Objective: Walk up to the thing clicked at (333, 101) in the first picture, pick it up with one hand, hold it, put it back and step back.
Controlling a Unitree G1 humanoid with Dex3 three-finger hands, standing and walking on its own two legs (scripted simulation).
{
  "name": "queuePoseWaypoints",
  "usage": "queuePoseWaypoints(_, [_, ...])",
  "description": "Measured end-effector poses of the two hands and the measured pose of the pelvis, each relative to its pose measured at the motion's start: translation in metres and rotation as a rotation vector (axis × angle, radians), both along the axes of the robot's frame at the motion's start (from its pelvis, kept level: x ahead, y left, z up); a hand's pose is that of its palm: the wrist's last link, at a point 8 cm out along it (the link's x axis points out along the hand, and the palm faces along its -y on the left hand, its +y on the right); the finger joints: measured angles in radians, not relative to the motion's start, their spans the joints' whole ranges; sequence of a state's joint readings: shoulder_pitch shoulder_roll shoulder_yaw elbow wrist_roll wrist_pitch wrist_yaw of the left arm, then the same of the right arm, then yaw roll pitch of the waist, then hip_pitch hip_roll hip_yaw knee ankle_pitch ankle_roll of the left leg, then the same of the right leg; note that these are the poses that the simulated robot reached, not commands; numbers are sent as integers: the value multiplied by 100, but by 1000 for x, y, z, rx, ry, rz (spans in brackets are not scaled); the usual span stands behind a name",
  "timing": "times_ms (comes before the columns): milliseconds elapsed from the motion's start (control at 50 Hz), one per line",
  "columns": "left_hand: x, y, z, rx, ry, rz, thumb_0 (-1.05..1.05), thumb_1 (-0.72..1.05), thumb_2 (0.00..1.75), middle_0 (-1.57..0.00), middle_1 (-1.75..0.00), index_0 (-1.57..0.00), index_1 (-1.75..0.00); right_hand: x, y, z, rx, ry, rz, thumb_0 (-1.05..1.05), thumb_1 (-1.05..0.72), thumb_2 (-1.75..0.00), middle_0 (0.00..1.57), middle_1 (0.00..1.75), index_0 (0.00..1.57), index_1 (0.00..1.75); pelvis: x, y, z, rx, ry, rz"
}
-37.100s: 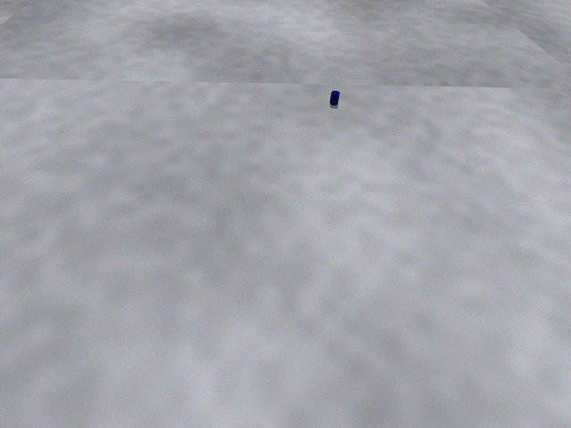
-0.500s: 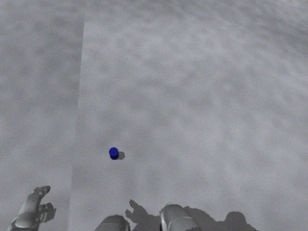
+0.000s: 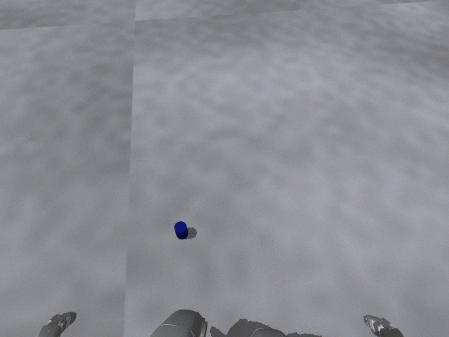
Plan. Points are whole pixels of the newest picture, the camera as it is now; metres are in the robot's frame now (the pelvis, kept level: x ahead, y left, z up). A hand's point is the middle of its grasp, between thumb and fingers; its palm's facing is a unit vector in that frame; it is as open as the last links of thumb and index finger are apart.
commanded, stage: step back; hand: left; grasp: from above
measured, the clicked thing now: (181, 230) +0.58 +0.21 -0.73
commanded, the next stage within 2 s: none
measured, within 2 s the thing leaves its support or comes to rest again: neither
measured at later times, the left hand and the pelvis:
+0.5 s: hand out of the picture -0.05 +0.30 -0.16, palm faces +0.02 -0.93 -0.37, open 7.4 cm; pelvis -0.14 +0.02 +0.00, yaw +0 degrees
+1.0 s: hand out of the picture -0.17 +0.25 -0.15, palm faces +0.05 -0.91 -0.40, open 7.4 cm; pelvis -0.32 -0.02 -0.02, yaw +4 degrees
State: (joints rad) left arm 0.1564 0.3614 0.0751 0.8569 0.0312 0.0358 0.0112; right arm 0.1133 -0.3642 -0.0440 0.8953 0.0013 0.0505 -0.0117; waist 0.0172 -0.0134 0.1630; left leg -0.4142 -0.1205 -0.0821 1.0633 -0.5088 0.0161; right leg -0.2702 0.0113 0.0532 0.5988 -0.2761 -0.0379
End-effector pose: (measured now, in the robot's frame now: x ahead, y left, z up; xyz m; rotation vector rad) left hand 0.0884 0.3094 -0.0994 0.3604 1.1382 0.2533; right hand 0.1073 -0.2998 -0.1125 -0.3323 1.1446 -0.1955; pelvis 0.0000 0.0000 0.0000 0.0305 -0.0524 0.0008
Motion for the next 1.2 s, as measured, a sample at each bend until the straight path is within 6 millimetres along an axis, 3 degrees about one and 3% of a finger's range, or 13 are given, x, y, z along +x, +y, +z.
queuePoseWaypoints(120, [-15, 5, 1, -11, -53, -13, 1, 90, 90, -20, -30, -20, -30, -37, -8, 7, -72, 42, 33, 0, -90, -90, 21, 30, 21, 30, -33, 11, 0, -16, 32, 35])
queuePoseWaypoints(220, [-35, 21, -18, -43, -95, -11, 1, 90, 90, -21, -30, -20, -30, -74, 4, 5, -119, 67, 53, 0, -90, -90, 20, 30, 20, 30, -67, 25, -13, -9, 6, 66])
queuePoseWaypoints(340, [-81, 28, -20, -75, -33, 27, 1, 90, 90, -20, -30, -20, -30, -116, 25, 24, -99, 67, 62, 1, -90, -90, 21, 30, 21, 30, -95, 29, 1, -61, 4, 62])
queuePoseWaypoints(480, [-142, 33, -21, -43, 32, 28, 1, 91, 90, -20, -30, -20, -30, -132, 20, 30, -101, -20, 63, 1, -90, -90, 21, 30, 21, 30, -135, 21, 1, -54, 23, 8])
queuePoseWaypoints(620, [-193, 11, -26, 2, 71, -22, 1, 91, 90, -20, -30, -20, -30, -165, -12, 10, -82, -114, 45, 0, -90, -90, 21, 30, 21, 30, -189, -2, -18, -26, 6, -51])
queuePoseWaypoints(680, [-219, -8, -17, -3, 61, -22, 1, 91, 90, -20, -30, -20, -30, -190, -29, -2, -65, -101, 10, 0, -90, -90, 21, 30, 21, 30, -212, -11, -18, -68, -18, -23])
queuePoseWaypoints(760, [-250, -21, 0, 0, 54, -16, 1, 90, 90, -20, -30, -20, -30, -232, -36, -1, -41, -44, -18, 1, -90, -90, 21, 30, 21, 30, -231, -19, -6, 7, -4, -37])
queuePoseWaypoints(880, [-262, -22, 11, 27, -21, -22, 1, 90, 90, -21, -30, -20, -30, -299, -42, -3, -54, 50, -7, 1, -90, -90, 21, 30, 21, 30, -267, -22, -2, 3, 25, 6])
queuePoseWaypoints(980, [-270, -15, -3, 13, -126, -23, 1, 90, 90, -21, -30, -20, -30, -345, -34, -9, -82, 107, 34, 1, -90, -90, 21, 30, 21, 30, -306, -19, -16, -23, 12, 66])
queuePoseWaypoints(1100, [-317, -24, -16, -55, -90, 5, 1, 91, 90, -20, -30, -20, -30, -384, -25, 8, -83, 81, 53, 1, -90, -90, 21, 30, 21, 30, -350, -22, -8, -36, -14, 63])
queuePoseWaypoints(1200, [-373, -31, -19, -71, -31, 24, 1, 90, 90, -20, -30, -20, -30, -391, -38, 26, -113, 5, 67, 1, -90, -90, 21, 30, 21, 30, -383, -34, -2, -51, 18, 32])
